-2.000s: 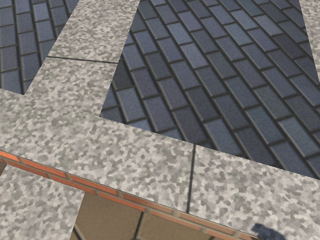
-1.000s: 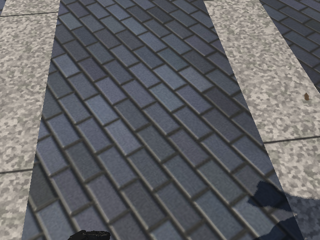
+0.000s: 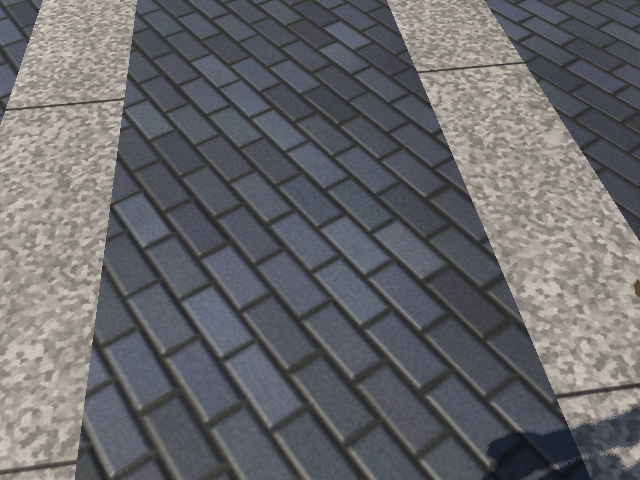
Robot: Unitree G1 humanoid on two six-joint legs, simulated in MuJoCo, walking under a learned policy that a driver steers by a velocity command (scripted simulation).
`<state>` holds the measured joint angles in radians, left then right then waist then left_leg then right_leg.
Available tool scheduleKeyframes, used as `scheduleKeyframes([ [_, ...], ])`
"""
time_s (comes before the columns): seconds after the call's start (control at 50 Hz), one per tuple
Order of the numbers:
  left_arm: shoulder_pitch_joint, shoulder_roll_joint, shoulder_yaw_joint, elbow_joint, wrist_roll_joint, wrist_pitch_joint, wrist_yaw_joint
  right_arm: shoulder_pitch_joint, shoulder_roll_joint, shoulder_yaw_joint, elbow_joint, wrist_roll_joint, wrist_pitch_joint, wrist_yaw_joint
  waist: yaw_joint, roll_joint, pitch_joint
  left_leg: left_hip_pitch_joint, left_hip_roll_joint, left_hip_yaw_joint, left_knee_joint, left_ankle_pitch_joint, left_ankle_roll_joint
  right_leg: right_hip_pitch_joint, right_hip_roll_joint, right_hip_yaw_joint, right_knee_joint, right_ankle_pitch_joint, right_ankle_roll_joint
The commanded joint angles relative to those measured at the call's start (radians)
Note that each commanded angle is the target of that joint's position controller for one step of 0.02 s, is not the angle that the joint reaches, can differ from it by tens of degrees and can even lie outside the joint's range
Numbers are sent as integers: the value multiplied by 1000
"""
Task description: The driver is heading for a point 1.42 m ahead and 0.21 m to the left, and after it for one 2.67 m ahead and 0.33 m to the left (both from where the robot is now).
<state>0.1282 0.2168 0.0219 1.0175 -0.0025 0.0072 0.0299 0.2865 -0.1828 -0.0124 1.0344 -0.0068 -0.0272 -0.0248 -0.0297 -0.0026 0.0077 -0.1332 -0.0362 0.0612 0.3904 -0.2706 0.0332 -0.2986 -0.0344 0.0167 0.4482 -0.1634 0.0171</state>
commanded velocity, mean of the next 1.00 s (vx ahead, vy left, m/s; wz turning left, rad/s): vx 0.17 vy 0.00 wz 0.00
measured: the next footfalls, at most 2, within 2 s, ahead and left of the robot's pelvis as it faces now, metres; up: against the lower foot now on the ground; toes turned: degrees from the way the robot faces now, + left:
right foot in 0.66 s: +0.35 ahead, -0.12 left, +0.00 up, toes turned -1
left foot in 1.00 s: +0.28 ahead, +0.11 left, +0.00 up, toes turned +2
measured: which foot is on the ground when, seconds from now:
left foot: down 0.00-0.68, up 0.70-0.98, down 1.00-1.00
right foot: down 0.00-0.30, up 0.32-0.64, down 0.66-1.00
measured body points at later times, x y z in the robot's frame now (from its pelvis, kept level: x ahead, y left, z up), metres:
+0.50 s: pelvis +0.11 +0.00 +0.01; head +0.12 +0.02 +0.45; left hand +0.25 +0.26 -0.13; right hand +0.04 -0.25 -0.13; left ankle +0.00 +0.09 -0.74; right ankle +0.17 -0.13 -0.68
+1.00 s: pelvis +0.23 -0.03 -0.01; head +0.24 -0.02 +0.44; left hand +0.33 +0.22 -0.15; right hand +0.31 -0.29 -0.15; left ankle +0.24 +0.11 -0.74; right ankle +0.31 -0.12 -0.74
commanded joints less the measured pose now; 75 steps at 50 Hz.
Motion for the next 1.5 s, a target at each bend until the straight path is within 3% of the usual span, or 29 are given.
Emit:
scheduleKeyframes([
  [0.02, 7, 93, 19, -14, -1, -10, 4, 80, -93, -20, 2, -5, 21, -10, 9, -49, -28, -64, 60, -47, -62, 222, 14, 156, -24, 32, -22, 294, -89],
  [0.08, 27, 97, 21, 11, -6, -12, 9, 78, -98, -24, 14, -1, 29, -8, 11, -37, -57, -33, 56, -36, -56, 153, 14, 177, -16, 28, -21, 234, -102],
  [0.12, 55, 127, 34, 28, -18, -9, 10, 55, -105, -29, 12, 10, 31, -9, 27, -33, -18, -91, 35, -18, -2, -121, 41, 138, -8, 42, -30, -170, -130],
  [0.18, 127, 182, 55, 40, -24, -28, 5, -7, -75, -22, -20, 9, 7, -6, 59, -122, 77, -290, 18, 0, 170, -230, 51, 128, -159, 297, -181, -537, -224],
  [0.22, 175, 193, 62, 49, -20, -47, 0, -15, -71, -19, -26, 12, -20, 6, 60, -169, 52, -308, 25, -26, 263, -172, 66, 159, -255, 474, -250, -547, -283],
  [0.26, 65, 187, 61, 8, -22, -62, -6, 28, -82, -22, -9, 17, -42, 16, -7, -141, 43, -174, 57, -57, 204, -136, 96, 48, -245, 420, -248, -472, -258],
  [0.3, -107, 157, 51, -59, -34, -64, -16, 143, -107, -29, 39, 17, -48, 14, -98, -52, 66, 138, 92, -116, -32, -90, 133, -225, -113, 194, -125, -355, -163],
  [0.34, -170, 73, 25, -119, -25, -91, -24, 286, -267, -73, 71, 22, -52, 13, -132, 293, 73, 341, 387, -589, -248, -251, 249, -513, 66, -70, 314, -274, -66],
  [0.38, -114, 126, 39, -89, -37, -110, -39, 248, -167, -48, 50, 2, -72, 12, -79, 133, 98, 404, 395, -546, -222, -25, 243, -653, -6, 14, 581, -274, -71],
  [0.46, -98, 86, 34, -76, -29, -115, -59, 150, -114, -22, 4, -2, -54, 16, -13, 88, 96, 284, 288, -230, -207, 550, 149, -545, -47, -44, 536, -126, -58],
  [0.52, -215, 22, 9, -123, -17, -102, -64, 144, -157, -21, -8, -7, -39, 7, -30, 115, 110, 58, 186, -83, -202, 665, 119, -262, 27, -134, 257, 37, -30],
  [0.64, -11, 169, 64, -77, -9, -77, -43, 82, -204, -42, -17, 19, -53, 4, 117, 149, -36, 119, 200, -92, 24, 879, 49, 120, 86, -81, 14, 273, -108],
  [0.66, 43, 196, 74, -62, -2, -74, -35, 100, -189, -37, -15, 11, -53, 8, 139, 102, -78, 69, 166, -83, 141, 764, 17, 247, 39, -48, -5, 408, -127],
  [0.68, 119, 258, 84, -53, 25, -71, -29, 153, -143, -23, -32, -22, -54, 9, 123, -53, -204, -114, 99, -67, 377, 339, -17, 504, -148, 125, 118, 826, -189],
  [0.7, 145, 238, 68, -47, 40, -66, -34, 305, -32, 4, 3, -4, -44, 8, 68, -262, -389, -244, -31, -93, 723, -401, -71, 641, -381, 419, 55, 977, -383],
  [0.72, 94, 178, 49, -56, 15, -69, -49, 283, -94, -14, 20, 13, -37, 7, 70, -153, -369, -214, -6, -216, 851, -416, -76, 477, -345, 452, -35, 743, -375],
  [0.74, -21, 158, 41, -82, -5, -73, -50, 190, -126, -26, -9, 31, -32, 4, 48, -122, -209, -288, 29, -175, 873, -371, -74, 332, -306, 344, -86, 533, -334],
  [0.78, -119, 98, 15, -93, 5, -79, -49, 102, -141, -42, -26, 17, -8, -18, 13, -39, -90, -257, 91, -149, 795, -257, -78, 99, -230, 222, -165, 308, -267],
  [0.88, -125, 135, 19, -71, 34, -68, -27, 74, -92, -42, -42, 7, 26, -48, -14, -103, -71, -119, 109, -104, 445, -218, -80, -42, -158, 142, -228, 67, -254],
  [1.0, -83, 109, 11, -45, -5, -39, -9, 41, -108, -43, -36, -26, 44, -23, -27, -49, 6, 49, 115, -95, 72, 73, -17, -182, -104, 128, -244, -435, -121],
  [1.04, -43, 117, 21, -39, 4, -33, -5, 4, -185, -60, -32, -12, 34, -23, 32, 112, 72, -161, 128, -122, -3, -188, 20, -68, -3, 12, -160, -312, -60],
  [1.1, -19, 100, 18, -21, 14, -31, 2, -56, -129, -50, -33, -11, -2, -19, 58, 140, 46, -255, 127, -130, -72, -183, -12, 106, 4, -11, -52, -116, -68],
  [1.16, 2, 124, 30, 1, -4, -31, 0, 1, -157, -65, -26, 10, -11, -22, 29, 87, 34, -190, 129, -153, -63, -371, 30, 5, 41, -50, 24, -375, -95],
  [1.24, -72, 81, 29, -33, -16, -73, -26, 93, -221, -94, -9, 30, -39, -22, -14, 198, 106, -42, 356, -458, -200, -444, 179, -233, 29, -60, 268, -222, -98],
  [1.3, -58, 83, 31, -40, -32, -99, -43, 54, -191, -89, -27, 36, -57, -11, 18, 139, 108, -1, 348, -404, -169, -274, 161, -229, -4, -49, 210, -267, -120],
  [1.36, 163, 112, 58, 54, -24, -96, -41, -25, -200, -90, -54, 35, -52, 3, 124, 97, 30, -229, 209, -201, -15, -30, 90, 240, 60, -98, 44, -71, -104],
  [1.4, 408, 286, 102, 93, -21, -98, -30, -49, -72, -57, -111, 29, -73, 3, 195, -325, -60, -605, 2, -14, 596, -159, -23, 552, -320, 541, -231, -251, -291],
  [1.44, 308, 152, 54, 68, -1, -122, -26, -78, -132, -72, -114, 67, -89, 12, 135, -140, 23, -760, 71, -212, 886, -180, 27, 481, -352, 505, -227, -224, -280],
  [1.5, 206, 93, 28, 40, 3, -128, -38, -85, -128, -82, -102, 52, -81, 17, 73, -70, 65, -712, 141, -196, 787, 43, 60, 371, -242, 182, -257, 36, -167],
])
